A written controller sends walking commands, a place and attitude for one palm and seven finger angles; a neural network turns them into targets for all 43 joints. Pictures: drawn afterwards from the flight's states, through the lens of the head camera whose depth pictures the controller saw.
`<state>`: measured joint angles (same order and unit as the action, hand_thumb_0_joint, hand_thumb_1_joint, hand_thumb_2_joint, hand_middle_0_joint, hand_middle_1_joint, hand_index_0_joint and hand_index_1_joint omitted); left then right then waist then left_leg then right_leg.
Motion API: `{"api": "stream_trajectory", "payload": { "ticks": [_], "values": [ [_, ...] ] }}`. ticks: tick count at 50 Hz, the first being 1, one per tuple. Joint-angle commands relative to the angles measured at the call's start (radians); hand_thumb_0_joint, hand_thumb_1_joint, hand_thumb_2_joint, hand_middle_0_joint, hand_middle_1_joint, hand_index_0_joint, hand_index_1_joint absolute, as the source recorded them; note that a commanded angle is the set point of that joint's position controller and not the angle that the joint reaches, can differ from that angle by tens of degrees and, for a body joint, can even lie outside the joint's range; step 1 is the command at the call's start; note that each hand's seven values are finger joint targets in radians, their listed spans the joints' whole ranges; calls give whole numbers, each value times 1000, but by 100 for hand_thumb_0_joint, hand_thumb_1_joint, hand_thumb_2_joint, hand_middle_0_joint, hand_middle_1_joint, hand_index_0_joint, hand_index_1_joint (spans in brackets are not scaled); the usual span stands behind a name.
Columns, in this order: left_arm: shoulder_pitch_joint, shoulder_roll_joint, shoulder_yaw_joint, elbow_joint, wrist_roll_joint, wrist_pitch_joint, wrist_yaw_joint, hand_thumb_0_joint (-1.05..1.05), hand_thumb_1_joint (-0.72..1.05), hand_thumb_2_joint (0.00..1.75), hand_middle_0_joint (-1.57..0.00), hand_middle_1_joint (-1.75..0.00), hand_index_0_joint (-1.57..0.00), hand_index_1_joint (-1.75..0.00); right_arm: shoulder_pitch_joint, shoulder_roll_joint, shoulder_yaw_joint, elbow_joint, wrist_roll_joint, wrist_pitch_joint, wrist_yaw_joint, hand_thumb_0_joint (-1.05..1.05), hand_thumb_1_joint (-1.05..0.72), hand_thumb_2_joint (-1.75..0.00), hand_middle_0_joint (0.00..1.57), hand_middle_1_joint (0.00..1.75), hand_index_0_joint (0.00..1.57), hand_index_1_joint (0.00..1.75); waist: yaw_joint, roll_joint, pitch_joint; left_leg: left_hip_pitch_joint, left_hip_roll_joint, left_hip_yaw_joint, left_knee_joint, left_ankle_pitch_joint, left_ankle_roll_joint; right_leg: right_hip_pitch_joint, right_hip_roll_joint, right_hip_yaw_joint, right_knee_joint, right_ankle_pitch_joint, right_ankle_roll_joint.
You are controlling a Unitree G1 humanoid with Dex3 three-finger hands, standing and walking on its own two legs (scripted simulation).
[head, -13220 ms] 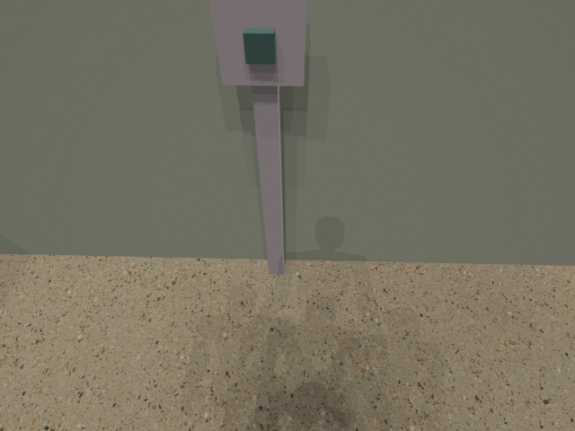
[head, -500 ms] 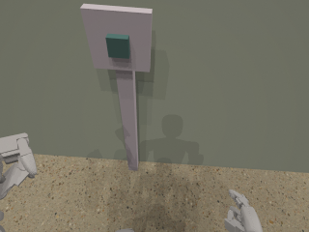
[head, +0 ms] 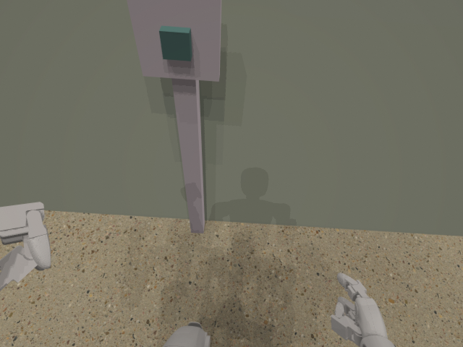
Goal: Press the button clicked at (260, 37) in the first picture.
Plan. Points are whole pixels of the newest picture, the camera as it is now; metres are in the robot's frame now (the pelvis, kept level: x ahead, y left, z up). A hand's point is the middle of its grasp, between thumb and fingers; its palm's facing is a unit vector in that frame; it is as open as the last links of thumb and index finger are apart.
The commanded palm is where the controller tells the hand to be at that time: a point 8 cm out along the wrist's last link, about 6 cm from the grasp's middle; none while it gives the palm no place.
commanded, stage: stop stepping back and stand still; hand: left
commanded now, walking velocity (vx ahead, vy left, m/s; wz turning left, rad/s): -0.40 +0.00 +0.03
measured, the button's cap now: (176, 43) +0.65 +0.17 +0.18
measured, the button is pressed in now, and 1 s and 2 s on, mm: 0 0 0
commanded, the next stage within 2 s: let the arm hang, fingers relaxed in 0.78 s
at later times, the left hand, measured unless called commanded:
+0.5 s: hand out of the picture +0.08 +0.27 +0.17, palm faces +0.44 -0.82 -0.36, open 3.1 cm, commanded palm +0.03 +0.31 +0.18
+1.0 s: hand out of the picture +0.09 +0.27 +0.00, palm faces +0.23 -0.88 -0.41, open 3.0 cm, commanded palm none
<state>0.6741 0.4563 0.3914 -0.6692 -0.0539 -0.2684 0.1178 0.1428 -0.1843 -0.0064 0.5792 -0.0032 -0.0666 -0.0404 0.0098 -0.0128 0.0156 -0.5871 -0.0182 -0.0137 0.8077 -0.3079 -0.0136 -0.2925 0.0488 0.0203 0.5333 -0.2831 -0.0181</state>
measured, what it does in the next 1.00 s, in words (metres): walks backwards: left foot, then right foot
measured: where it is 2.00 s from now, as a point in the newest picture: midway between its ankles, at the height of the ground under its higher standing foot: outside the picture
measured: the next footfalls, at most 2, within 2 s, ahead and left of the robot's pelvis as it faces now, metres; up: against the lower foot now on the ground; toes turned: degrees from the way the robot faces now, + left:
left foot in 0.12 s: -0.05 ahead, +0.14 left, +0.00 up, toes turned +2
right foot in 0.74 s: -0.05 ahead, -0.08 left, +0.00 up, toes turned +5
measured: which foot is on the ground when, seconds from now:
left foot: up 0.00-0.10, down 0.12-1.00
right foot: down 0.00-0.52, up 0.54-0.72, down 0.74-1.00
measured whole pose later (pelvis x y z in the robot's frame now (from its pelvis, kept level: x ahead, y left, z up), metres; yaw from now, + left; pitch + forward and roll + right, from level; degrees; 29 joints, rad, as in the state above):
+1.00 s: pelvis -0.12 +0.02 -0.01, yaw +4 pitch +1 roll +1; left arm 0.32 0.31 0.18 0.10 0.04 -0.03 0.04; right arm 0.22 -0.26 -0.02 0.76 -0.04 -0.05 0.00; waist -0.03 0.01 -0.05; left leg -0.39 -0.05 -0.02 0.68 -0.31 0.02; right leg -0.41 -0.01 -0.01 0.79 -0.43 -0.01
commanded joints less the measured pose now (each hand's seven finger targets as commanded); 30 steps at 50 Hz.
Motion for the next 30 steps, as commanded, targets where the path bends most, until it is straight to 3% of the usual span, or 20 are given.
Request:
{"api": "stream_trajectory", "payload": {
  "ticks": [1, 3, 4, 6, 7, 8, 9, 11, 14, 16, 18, 19, 20, 21, 23, 24, 25, 26, 28, 30],
  "values": [
    [-86, 94, 101, -70, 16, -9, 50, 0, 90, 90, -130, -150, -130, -150, -93, -77, -17, -143, -8, -5, -40, 0, -90, -90, 20, 30, 20, 30, -15, -120, -49, 153, 38, -32, 53, -103, -11, -84, -273, 134, -178, 499, -113],
    [-128, 85, 71, -90, 26, -11, 49, 0, 90, 90, -130, -150, -130, -150, -76, -106, -19, -135, -7, -15, -56, 0, -90, -90, 20, 30, 20, 30, -25, -88, -56, 225, 19, -4, -242, -11, 3, -12, -231, 117, -99, 615, -68],
    [-130, 87, 59, -109, 28, -10, 50, 0, 90, 90, -130, -150, -130, -150, -70, -118, -26, -137, -4, -24, -62, 0, -90, -90, 20, 30, 20, 30, -30, -48, -77, 290, 22, 19, -394, 124, 11, 18, -198, 81, -47, 572, -34],
    [-94, 98, 71, -173, 26, -33, 48, 0, 90, 90, -130, -150, -130, -150, -25, -161, -49, -166, 4, -50, -52, 0, -90, -90, 20, 30, 20, 30, 3, 159, -199, 382, 200, -129, -445, 460, 83, 40, -71, 29, 58, 222, 39],
    [-58, 99, 71, -181, 18, -46, 40, 0, 90, 90, -130, -150, -130, -150, 1, -165, -54, -171, 16, -70, -41, 0, -90, -90, 20, 30, 20, 30, 5, 131, -236, 421, 232, -119, -443, 445, 95, 34, -49, 25, 74, 29, 42],
    [-36, 115, 102, -195, 12, -43, 41, 0, 90, 90, -130, -150, -130, -150, -15, -141, -50, -184, 5, -86, -38, 0, -90, -90, 20, 30, 20, 30, -4, 255, -225, 334, 252, -226, -506, 320, 116, 24, -28, -12, 146, -92, 43],
    [-50, 136, 132, -247, 8, -39, 40, 0, 90, 90, -130, -150, -130, -150, -22, -138, -44, -175, -13, -98, -37, 0, -90, -90, 20, 30, 20, 30, -3, 317, -203, 283, 285, -288, -588, 133, 134, 18, -29, 2, 249, -178, 39],
    [-18, 94, 113, -252, 15, -37, 51, 0, 90, 90, -130, -150, -130, -150, 10, -129, -37, -159, -5, -116, -28, 0, -90, -90, 20, 30, 20, 30, -10, 198, -159, 279, 268, -242, -538, 82, 146, 33, -40, 9, 160, -147, 34],
    [-2, 85, 103, -178, 23, -11, 55, 0, 90, 90, -130, -150, -130, -150, -19, -140, -31, -156, 4, -115, -26, 0, -90, -90, 20, 30, 20, 30, -21, 141, -100, 143, 142, -116, -516, -194, 64, 192, -38, -26, -109, -56, 20],
    [-55, 81, 99, -105, 19, -5, 52, 0, 90, 90, -130, -150, -130, -150, -30, -139, -34, -141, -9, -98, -30, 0, -90, -90, 20, 30, 20, 30, -29, 65, -37, 189, 56, -44, -401, -198, 18, 45, -101, 78, -244, -257, -39],
    [-92, 85, 84, -100, 20, 9, 61, 0, 90, 90, -130, -150, -130, -150, -11, -141, -49, -119, -6, -80, -43, 0, -90, -90, 20, 30, 20, 30, -27, -120, -47, 323, -5, 4, -25, -110, 7, -220, -265, 314, -374, -551, -140],
    [-105, 81, 84, -88, 18, 17, 66, 0, 90, 90, -130, -150, -130, -150, -8, -147, -49, -106, -12, -71, -44, 0, -90, -90, 20, 30, 20, 30, -27, -158, -35, 273, -5, 7, 92, -78, 13, -213, -312, 370, -380, -528, -181],
    [-136, 68, 62, -85, 16, 17, 65, 0, 90, 90, -130, -150, -130, -150, -3, -136, -38, -97, -13, -70, -41, 0, -90, -90, 20, 30, 20, 30, -34, -187, -38, 232, 14, -4, 99, -56, 24, -151, -319, 313, -338, -417, -176],
    [-160, 64, 61, -66, 17, 15, 67, 0, 90, 90, -130, -150, -130, -150, -6, -130, -28, -94, -11, -76, -41, 0, -90, -90, 20, 30, 20, 30, -39, -167, -31, 250, 47, -17, -9, -81, 37, -136, -306, 248, -299, -361, -152],
    [-177, 50, 41, -36, 31, 13, 71, 0, 90, 90, -130, -150, -130, -150, -6, -125, -15, -84, -12, -82, -52, 0, -90, -90, 20, 30, 20, 30, -41, -52, -15, 359, 41, 21, -283, -112, 50, -174, -214, 115, -203, -418, -85],
    [-203, 35, 16, -77, 30, 13, 66, 0, 90, 90, -130, -150, -130, -150, -23, -148, -26, -103, -7, -90, -60, 0, -90, -90, 20, 30, 20, 30, -41, 68, 11, 376, 87, -72, -434, -190, 68, -191, -150, 60, -76, -368, -52],
    [-222, 46, 25, -130, 33, -1, 70, 0, 90, 90, -130, -150, -130, -150, -9, -174, -30, -116, -8, -99, -60, 0, -90, -90, 20, 30, 20, 30, -41, 237, 16, 378, 230, -326, -564, -243, 125, -202, -46, -21, 148, -221, -4],
    [-221, 65, 47, -147, 36, -15, 71, 0, 90, 90, -130, -150, -130, -150, 0, -150, -28, -117, -7, -107, -53, 0, -90, -90, 20, 30, 20, 30, -36, 255, -19, 345, 312, -468, -625, -281, 182, -188, -11, -50, 293, -197, 22],
    [-150, 66, 57, -113, 43, -3, 62, 0, 90, 90, -130, -150, -130, -150, -12, -126, -24, -108, -10, -116, -36, 0, -90, -90, 20, 30, 20, 30, -34, 192, 4, 251, 313, -467, -680, -383, 193, -165, -43, 4, 407, -181, 17],
    [-119, 71, 54, -136, 47, -3, 60, 0, 90, 90, -130, -150, -130, -150, -25, -119, -18, -110, -10, -123, -25, 0, -90, -90, 20, 30, 20, 30, -17, 153, 16, 202, 280, -340, -649, -279, 176, -88, -59, -20, 304, -157, 17]
  ]
}}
